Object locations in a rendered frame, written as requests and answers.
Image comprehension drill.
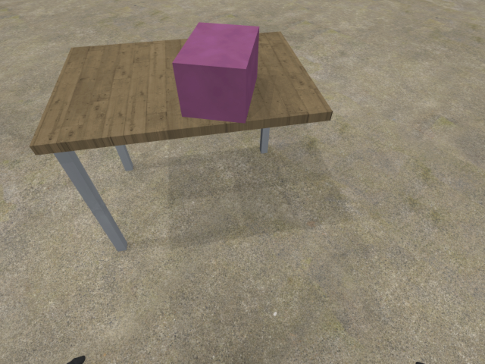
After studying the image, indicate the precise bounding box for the table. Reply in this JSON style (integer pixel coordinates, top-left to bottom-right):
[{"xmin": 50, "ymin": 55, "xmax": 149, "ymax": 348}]
[{"xmin": 30, "ymin": 32, "xmax": 333, "ymax": 252}]

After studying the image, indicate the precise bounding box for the carton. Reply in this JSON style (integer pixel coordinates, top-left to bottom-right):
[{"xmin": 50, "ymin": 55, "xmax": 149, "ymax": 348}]
[{"xmin": 172, "ymin": 22, "xmax": 259, "ymax": 124}]

